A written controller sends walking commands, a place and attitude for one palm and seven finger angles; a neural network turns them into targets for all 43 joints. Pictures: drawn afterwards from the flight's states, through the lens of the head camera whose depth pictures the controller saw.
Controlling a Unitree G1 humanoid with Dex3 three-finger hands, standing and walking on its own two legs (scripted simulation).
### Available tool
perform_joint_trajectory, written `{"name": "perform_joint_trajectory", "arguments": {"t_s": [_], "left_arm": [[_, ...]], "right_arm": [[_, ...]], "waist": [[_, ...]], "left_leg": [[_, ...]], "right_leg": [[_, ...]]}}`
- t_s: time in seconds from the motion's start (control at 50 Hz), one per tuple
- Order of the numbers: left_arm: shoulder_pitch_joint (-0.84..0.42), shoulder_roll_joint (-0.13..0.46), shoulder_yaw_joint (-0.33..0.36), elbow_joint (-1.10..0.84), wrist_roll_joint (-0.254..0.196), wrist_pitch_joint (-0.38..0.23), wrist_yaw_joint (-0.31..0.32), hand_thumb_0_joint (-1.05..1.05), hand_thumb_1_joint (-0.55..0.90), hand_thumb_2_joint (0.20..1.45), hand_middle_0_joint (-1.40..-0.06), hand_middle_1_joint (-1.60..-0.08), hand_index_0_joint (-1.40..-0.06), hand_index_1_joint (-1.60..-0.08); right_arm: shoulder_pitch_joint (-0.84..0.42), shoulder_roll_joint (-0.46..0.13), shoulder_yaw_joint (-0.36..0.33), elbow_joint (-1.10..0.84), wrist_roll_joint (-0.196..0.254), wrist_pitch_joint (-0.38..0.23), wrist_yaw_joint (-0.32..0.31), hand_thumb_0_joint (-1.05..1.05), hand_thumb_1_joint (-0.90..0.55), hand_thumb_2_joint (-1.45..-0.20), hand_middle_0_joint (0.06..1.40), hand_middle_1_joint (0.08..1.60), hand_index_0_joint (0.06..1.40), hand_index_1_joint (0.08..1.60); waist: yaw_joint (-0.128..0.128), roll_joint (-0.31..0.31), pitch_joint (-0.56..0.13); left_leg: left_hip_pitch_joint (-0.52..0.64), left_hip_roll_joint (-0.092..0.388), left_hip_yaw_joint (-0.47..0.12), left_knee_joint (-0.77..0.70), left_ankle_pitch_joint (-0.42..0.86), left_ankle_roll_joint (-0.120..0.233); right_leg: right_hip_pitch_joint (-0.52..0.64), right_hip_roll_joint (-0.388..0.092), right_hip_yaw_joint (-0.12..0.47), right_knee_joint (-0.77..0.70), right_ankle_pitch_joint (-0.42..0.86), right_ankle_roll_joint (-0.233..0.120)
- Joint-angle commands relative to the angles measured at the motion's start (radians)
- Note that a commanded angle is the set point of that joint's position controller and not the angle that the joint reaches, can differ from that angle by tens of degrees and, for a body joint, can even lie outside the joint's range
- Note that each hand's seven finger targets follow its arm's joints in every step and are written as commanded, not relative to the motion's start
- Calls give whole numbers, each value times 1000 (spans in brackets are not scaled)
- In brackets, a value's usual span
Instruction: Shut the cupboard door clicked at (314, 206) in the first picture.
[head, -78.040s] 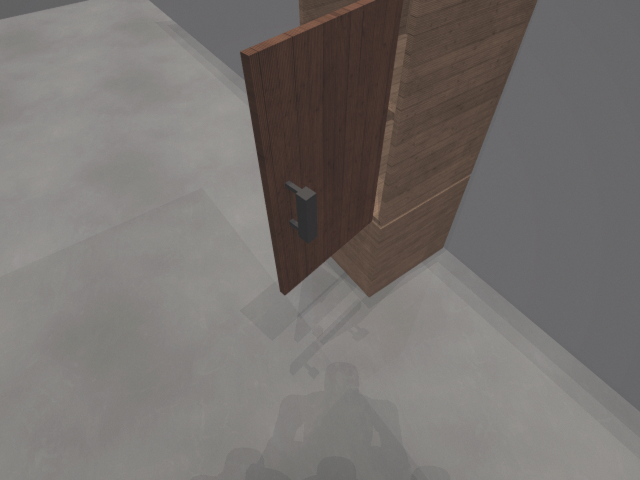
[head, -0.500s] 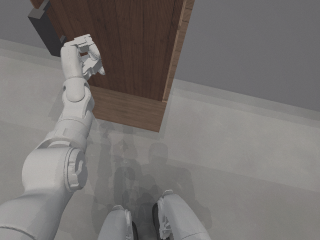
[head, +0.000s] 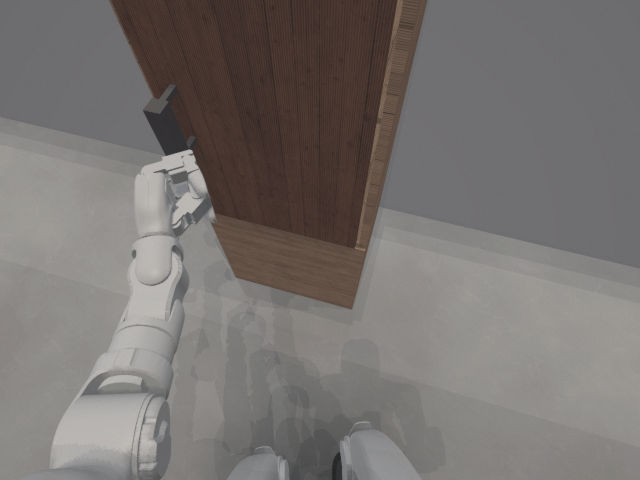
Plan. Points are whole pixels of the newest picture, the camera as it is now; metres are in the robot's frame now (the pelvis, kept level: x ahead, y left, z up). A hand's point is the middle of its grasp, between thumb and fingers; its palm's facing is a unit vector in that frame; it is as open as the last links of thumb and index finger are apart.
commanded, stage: draw the hand back to the body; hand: left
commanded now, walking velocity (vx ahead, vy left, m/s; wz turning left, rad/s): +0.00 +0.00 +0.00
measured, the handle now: (176, 127) +0.63 +0.18 +0.02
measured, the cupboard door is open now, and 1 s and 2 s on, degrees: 0 0 0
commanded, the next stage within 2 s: step back with the hand held close in 1.34 s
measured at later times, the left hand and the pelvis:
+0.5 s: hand (65, 294) +0.30 +0.20 +0.15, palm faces +0.15 -0.96 -0.22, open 3.2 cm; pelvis +0.01 +0.02 +0.06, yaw +2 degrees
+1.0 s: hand out of the picture +0.19 +0.31 +0.25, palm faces +0.50 -0.76 -0.43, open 6.4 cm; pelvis +0.03 +0.03 +0.08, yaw +4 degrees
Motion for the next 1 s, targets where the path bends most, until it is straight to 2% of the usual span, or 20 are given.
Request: {"name": "perform_joint_trajectory", "arguments": {"t_s": [0.0,0.06,0.08,0.14,0.16,0.24,0.26,0.3,0.32,0.36,0.38,0.44,0.52,0.62,0.68,0.74,0.76,0.8,0.94,0.98], "left_arm": [[-257,83,-43,-370,-91,34,-41,0,900,900,-1300,-1500,-1300,-1500],[-199,92,-55,-484,-111,18,-61,0,900,900,-1300,-1500,-1300,-1500],[-178,81,-76,-485,-104,12,-68,0,900,900,-1300,-1500,-1300,-1500],[-38,100,-82,-491,-87,21,-94,0,900,900,-1300,-1500,-1300,-1500],[10,83,-99,-485,-86,35,-107,0,900,900,-1273,-1470,-1273,-1470],[145,124,-65,-620,-126,105,-140,0,900,900,-1163,-1350,-1163,-1350],[163,163,-139,-706,-49,139,-99,0,900,900,-1135,-1320,-1135,-1320],[198,182,-108,-809,-50,187,-57,0,900,900,-1080,-1260,-1080,-1260],[222,178,-119,-858,-45,204,-46,0,900,900,-1053,-1230,-1053,-1230],[236,228,-82,-914,-37,236,-22,0,900,900,-997,-1170,-997,-1170],[273,201,-99,-913,-34,252,-16,0,900,900,-970,-1140,-970,-1140],[339,203,-95,-974,-31,289,-8,0,900,900,-887,-1050,-887,-1050],[467,174,-101,-1059,-26,322,-7,0,900,900,-777,-930,-777,-930],[640,215,-27,-1209,-26,346,-7,0,900,900,-640,-780,-640,-780],[719,255,41,-1279,-28,354,-2,0,900,900,-558,-690,-558,-690],[770,300,105,-1363,-26,357,6,0,900,900,-475,-600,-475,-600],[787,307,125,-1393,-25,355,9,0,900,900,-447,-570,-447,-570],[838,314,150,-1437,-26,354,15,0,900,900,-393,-510,-393,-510],[1032,371,285,-1500,-37,351,26,0,900,900,-200,-300,-200,-300],[1018,301,220,-1436,-34,358,22,0,900,900,-200,-300,-200,-300]], "right_arm": [[65,-154,-55,-128,38,-36,-46,0,-900,-900,200,300,200,300],[25,-146,-48,-123,43,-62,-70,0,-900,-900,200,300,200,300],[13,-142,-43,-118,42,-69,-74,0,-900,-900,200,300,200,300],[-20,-140,-38,-126,46,-84,-78,0,-900,-900,200,300,200,300],[-40,-134,-33,-130,49,-87,-77,0,-900,-900,200,300,200,300],[-110,-134,-27,-185,67,-95,-88,0,-900,-900,200,300,200,300],[-177,-98,-31,-205,75,-63,-103,0,-900,-900,200,300,200,300],[-218,-95,-25,-227,79,-55,-130,0,-900,-900,200,300,200,300],[-241,-96,-19,-228,77,-57,-138,0,-900,-900,200,300,200,300],[-263,-95,-9,-221,78,-58,-156,0,-900,-900,200,300,200,300],[-263,-90,-4,-213,75,-61,-161,0,-900,-900,200,300,200,300],[-277,-92,2,-207,73,-76,-173,0,-900,-900,200,300,200,300],[-280,-88,15,-198,64,-102,-167,0,-900,-900,200,300,200,300],[-286,-88,17,-189,50,-125,-153,0,-900,-900,200,300,200,300],[-293,-88,17,-182,41,-136,-148,0,-900,-900,200,300,200,300],[-303,-87,13,-176,37,-149,-148,0,-900,-900,200,300,200,300],[-304,-82,14,-175,36,-156,-146,0,-900,-900,200,300,200,300],[-305,-78,13,-165,35,-170,-142,0,-900,-900,200,300,200,300],[-300,-89,-7,-143,38,-201,-136,0,-900,-900,200,300,200,300],[-289,-94,-8,-128,37,-198,-135,0,-900,-900,200,300,200,300]], "waist": [[4,-151,-402],[23,-98,-336],[19,-95,-283],[52,-33,-219],[60,-14,-195],[107,-17,-206],[110,-72,-243],[109,-104,-178],[116,-61,-156],[119,-30,-108],[116,-50,-61],[120,-46,-20],[128,-1,18],[147,7,17],[159,-11,24],[166,8,18],[170,47,14],[174,65,15],[188,34,53],[170,-11,119]], "left_leg": [[145,-6,-43,-213,337,-17],[225,-5,-44,-255,321,-17],[242,-1,-50,-271,307,-16],[279,-1,-56,-306,281,-21],[293,-1,-59,-325,275,-24],[350,-2,-64,-376,286,-26],[395,2,-60,-438,282,-29],[412,8,-64,-470,269,-23],[443,12,-67,-492,277,-23],[495,21,-82,-533,293,-22],[511,25,-90,-552,303,-24],[582,31,-101,-600,329,-25],[672,43,-129,-657,404,-48],[734,55,-130,-682,586,-72],[734,56,-132,-690,637,-78],[738,55,-135,-691,657,-82],[739,56,-136,-692,670,-88],[754,60,-145,-691,702,-98],[718,66,-146,-690,702,-109],[712,69,-152,-700,660,-109]], "right_leg": [[639,-51,105,-238,452,74],[632,-54,96,-273,393,65],[604,-54,88,-283,366,63],[584,-59,82,-303,295,52],[578,-62,75,-310,278,49],[655,-69,71,-343,253,42],[758,-95,115,-389,214,49],[776,-102,117,-437,187,56],[785,-103,108,-446,190,51],[790,-96,101,-477,205,46],[789,-91,83,-488,211,43],[812,-85,68,-534,222,40],[844,-80,40,-563,278,33],[905,-80,26,-591,383,35],[939,-81,25,-604,413,35],[960,-79,25,-611,418,36],[967,-83,26,-609,419,36],[961,-81,21,-609,421,37],[962,-78,18,-613,422,41],[905,-82,13,-616,381,45]]}}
